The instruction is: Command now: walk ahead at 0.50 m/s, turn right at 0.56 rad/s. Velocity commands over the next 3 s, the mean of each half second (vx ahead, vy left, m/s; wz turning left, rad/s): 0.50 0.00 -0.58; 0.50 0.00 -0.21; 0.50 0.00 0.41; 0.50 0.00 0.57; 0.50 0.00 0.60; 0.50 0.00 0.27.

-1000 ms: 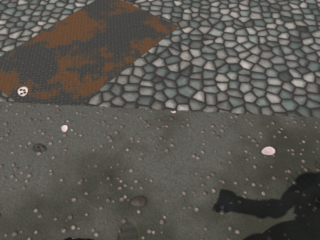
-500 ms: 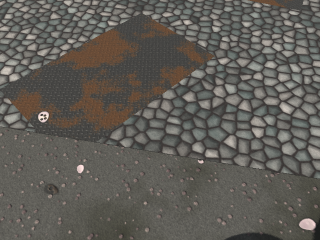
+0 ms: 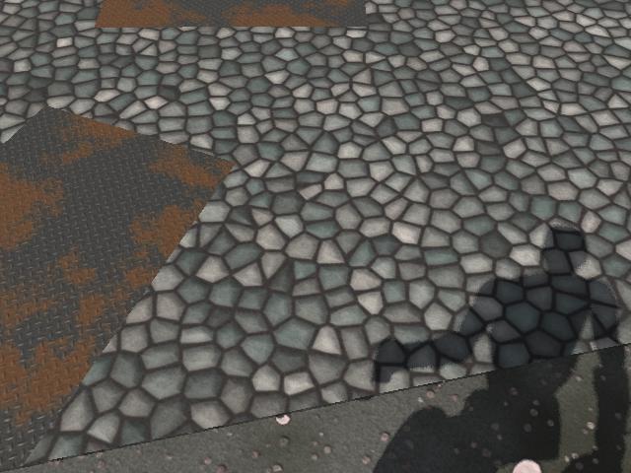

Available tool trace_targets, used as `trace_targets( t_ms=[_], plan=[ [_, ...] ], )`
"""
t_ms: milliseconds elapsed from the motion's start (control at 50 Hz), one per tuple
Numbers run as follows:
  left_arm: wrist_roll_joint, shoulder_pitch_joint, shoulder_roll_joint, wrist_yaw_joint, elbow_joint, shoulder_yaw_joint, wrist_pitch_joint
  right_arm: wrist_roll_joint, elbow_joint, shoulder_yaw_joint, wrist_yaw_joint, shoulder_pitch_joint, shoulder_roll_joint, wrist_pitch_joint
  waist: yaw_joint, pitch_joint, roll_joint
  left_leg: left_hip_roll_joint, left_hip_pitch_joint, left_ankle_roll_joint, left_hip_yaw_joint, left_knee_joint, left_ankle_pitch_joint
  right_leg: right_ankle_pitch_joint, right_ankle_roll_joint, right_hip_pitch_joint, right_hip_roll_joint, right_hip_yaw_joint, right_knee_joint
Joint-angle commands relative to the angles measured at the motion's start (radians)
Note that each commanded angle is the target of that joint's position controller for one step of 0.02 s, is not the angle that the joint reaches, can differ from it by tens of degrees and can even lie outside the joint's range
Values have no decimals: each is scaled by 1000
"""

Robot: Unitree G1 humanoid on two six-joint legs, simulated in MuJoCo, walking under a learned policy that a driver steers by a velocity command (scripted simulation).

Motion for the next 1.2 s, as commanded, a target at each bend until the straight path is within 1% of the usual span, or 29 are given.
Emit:
trace_targets(
  t_ms=[20, 60, 100, 120, 140, 160, 180, 220, 260, 340, 460, 540, 580, 620, 640, 660, 680, 700, 720, 740, 780, 840, 900, 960, 1000, 1080, 1120, 1160, 1200],
  plan=[
    [4, -82, 42, -4, -90, 3, -13, -1, -38, -30, -11, 28, -158, 6, 16, 46, 106, 296, 16, 98, -60, -14, 706, -75, -41, 29, 39, -56, -75],
    [6, -21, 62, 3, -81, 14, -12, -2, -39, -39, -15, 21, -193, 21, 47, -1, 135, 299, 54, 88, -26, 131, 989, -183, -80, 136, 105, -92, -94],
    [6, 188, 101, 17, -23, 40, -24, 2, -51, -46, -11, 3, -219, 43, 138, -123, 118, 291, -1, 71, -8, 467, 993, -204, -129, 391, 173, -84, -190],
    [18, 336, 175, 33, 18, 69, -32, 6, -77, -43, -8, -12, -208, 46, 206, -213, 34, 261, -196, 33, -3, 756, 715, -252, -176, 633, 81, 85, -275],
    [11, 302, 294, 44, 0, 93, -30, 9, -156, -19, 14, 8, -77, 40, 121, -266, -197, 67, -663, -33, -53, 1112, -225, -239, -311, 922, -225, 605, -337],
    [-16, 355, 299, 48, -15, 93, -15, 3, -200, -35, 18, -120, -164, 27, 181, -303, -45, 18, -783, -40, -283, 1198, -215, -219, -343, 922, -271, 816, -462],
    [-20, 304, 264, 57, 2, 83, -10, 14, -224, -31, 22, -185, -155, 14, 149, -157, -8, 76, -853, -27, -313, 1163, -102, -154, -315, 827, -251, 648, -475],
    [-29, 211, 176, 63, -7, 60, -25, 4, -201, -31, 18, -150, -153, 8, 62, -48, 59, 133, -733, -26, -320, 991, -1, 61, -235, 597, -150, 461, -494],
    [-39, 184, 145, 65, -18, 46, -47, -24, -195, -31, 24, -109, -142, 46, 16, -64, 42, 142, -630, -50, -326, 919, 10, 173, -214, 504, -87, 377, -509],
    [-40, 272, 185, 57, -8, 52, -68, -25, -244, -25, 34, -209, -126, 85, 32, -33, 18, 130, -684, -81, -300, 775, 108, 185, -197, 466, -35, 347, -538],
    [-42, 403, 200, 61, -3, 51, -60, -22, -334, -12, 46, -433, -127, 82, 115, -13, -21, 67, -741, -75, -292, 511, 304, 292, -142, 559, -4, 371, -505],
    [-18, 416, 198, 64, -17, 47, -55, -9, -355, -2, 54, -476, -138, 64, 128, -40, -49, 3, -639, -49, -258, 480, 325, 426, -131, 584, -13, 372, -451],
    [-13, 388, 198, 69, -27, 42, -57, -9, -350, -3, 51, -428, -153, 52, 92, -33, -56, -8, -540, -17, -269, 421, 248, 493, -117, 577, -26, 372, -407],
    [-14, 323, 224, 71, -45, 44, -69, -11, -282, -26, 43, -213, -199, 40, -11, -86, -44, -52, -290, 25, -271, 348, 155, 679, -86, 545, -13, 362, -226],
    [-21, 315, 224, 72, -38, 43, -70, -12, -263, -29, 31, -92, -210, 30, -86, -124, -11, 2, -176, 55, -338, 170, 119, 564, -72, 529, 17, 338, -31],
    [-24, 364, 125, 69, -65, 18, -74, -22, -258, -42, 12, 39, -280, 23, -89, -291, 144, 249, 40, 103, -608, 154, 0, 175, -49, 429, 76, 273, 273],
    [-45, 570, 70, 65, -44, 12, -73, -23, -248, -52, 13, 19, -339, 32, 39, -318, 313, 439, 218, 240, -1065, 74, 82, -504, -10, 118, 237, 220, 503],
    [-14, 505, 168, 71, -14, 23, -63, 4, -253, -45, 19, -45, -261, 44, 19, -188, 161, 410, 99, 281, -1108, 15, -56, -434, -20, -11, 184, 243, 563],
    [-14, 363, 198, 66, -38, 31, -60, 6, -276, -26, 24, -132, -183, 42, 19, -55, 53, 367, -42, 268, -918, 1, -9, -336, -15, -16, 149, 245, 557],
    [-15, 298, 189, 60, -54, 29, -60, 0, -272, -15, 31, -162, -153, 37, 25, -21, 31, 315, -121, 242, -789, -13, 129, -293, -14, 10, 126, 244, 513],
    [-12, 308, 162, 46, -51, 25, -41, 3, -243, -10, 34, -137, -152, 20, 60, -15, 98, 239, -188, 194, -632, -47, 265, -264, 6, 73, 84, 241, 408],
    [-3, 264, 137, 39, -52, 16, -24, 17, -208, -12, 41, -75, -169, -9, 66, -13, 109, 207, -169, 189, -530, -88, 414, -207, 32, 42, 70, 203, 316],
    [9, 128, 126, 29, -98, 5, -24, 32, -178, -11, 39, -15, -182, -3, 40, -2, 99, 179, -130, 194, -463, -115, 562, -85, 63, -33, 15, 130, 169],
    [3, 15, 83, 16, -132, -16, -26, 31, -152, -8, 33, 42, -181, 16, 11, -16, 107, 147, -121, 180, -429, -93, 647, 11, 90, 0, 14, 79, 44],
    [8, -4, 95, 15, -124, -14, -28, 20, -139, -17, 26, 78, -213, 17, 4, -36, 124, 170, -84, 183, -447, -59, 670, 119, 82, 21, 13, 89, 60],
    [10, -96, 125, 17, -145, -5, -41, 7, -154, -16, 29, 92, -209, 22, -14, -14, 111, 189, -49, 202, -489, 16, 636, 54, 67, 17, 31, 74, 42],
    [14, -178, 160, 24, -175, 5, -57, -2, -136, -32, -1, 139, -227, 22, -49, 3, 121, 241, 201, 205, -592, 92, 564, 95, 62, -196, -22, 206, -31],
    [12, -177, 160, 28, -171, 4, -75, -7, -148, -46, -10, 119, -248, 32, -51, 9, 110, 246, 218, 203, -616, 160, 586, 13, 65, -179, -18, 208, -97],
    [-8, -244, 154, 29, -191, 7, -91, -22, -130, -47, -5, 165, -225, 36, -100, 46, 129, 216, 213, 195, -651, 224, 489, 49, 74, -187, -22, 199, -175]
  ],
)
